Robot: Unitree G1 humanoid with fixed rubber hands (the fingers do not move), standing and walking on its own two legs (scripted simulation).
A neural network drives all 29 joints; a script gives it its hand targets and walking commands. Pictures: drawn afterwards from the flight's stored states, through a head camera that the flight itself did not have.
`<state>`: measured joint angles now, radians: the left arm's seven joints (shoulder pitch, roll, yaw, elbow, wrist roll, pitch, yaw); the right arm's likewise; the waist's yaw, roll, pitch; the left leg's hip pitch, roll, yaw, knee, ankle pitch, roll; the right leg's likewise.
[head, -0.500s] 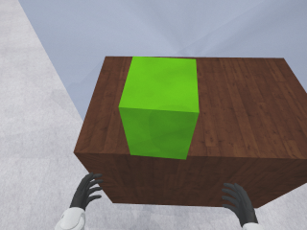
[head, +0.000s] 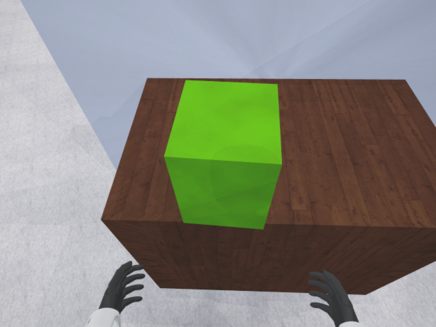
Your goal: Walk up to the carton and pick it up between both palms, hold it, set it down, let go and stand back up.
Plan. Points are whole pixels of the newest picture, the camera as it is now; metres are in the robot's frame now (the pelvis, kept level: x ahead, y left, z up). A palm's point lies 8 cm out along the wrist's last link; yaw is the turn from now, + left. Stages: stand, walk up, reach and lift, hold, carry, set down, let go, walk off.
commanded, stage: let go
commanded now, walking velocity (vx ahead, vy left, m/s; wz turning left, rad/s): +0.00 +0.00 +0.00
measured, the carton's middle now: (226, 159) +0.43 +0.03 +0.03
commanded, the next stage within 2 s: stand in 0.34 s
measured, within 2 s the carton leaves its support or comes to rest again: neither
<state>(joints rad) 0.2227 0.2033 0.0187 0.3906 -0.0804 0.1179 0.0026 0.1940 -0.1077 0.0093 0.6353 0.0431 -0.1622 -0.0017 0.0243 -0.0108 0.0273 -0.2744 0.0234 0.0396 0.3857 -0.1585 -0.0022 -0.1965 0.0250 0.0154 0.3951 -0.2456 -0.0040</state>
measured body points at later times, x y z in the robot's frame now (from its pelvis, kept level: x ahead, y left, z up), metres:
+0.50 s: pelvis +0.00 +0.00 +0.00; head +0.03 +0.01 +0.44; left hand +0.17 +0.27 -0.08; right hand +0.15 -0.24 -0.11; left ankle +0.02 +0.12 -0.74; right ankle -0.03 -0.11 -0.74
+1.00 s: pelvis +0.01 +0.01 -0.01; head +0.02 +0.02 +0.44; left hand +0.15 +0.30 -0.09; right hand +0.15 -0.26 -0.11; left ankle +0.02 +0.12 -0.74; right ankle -0.03 -0.11 -0.74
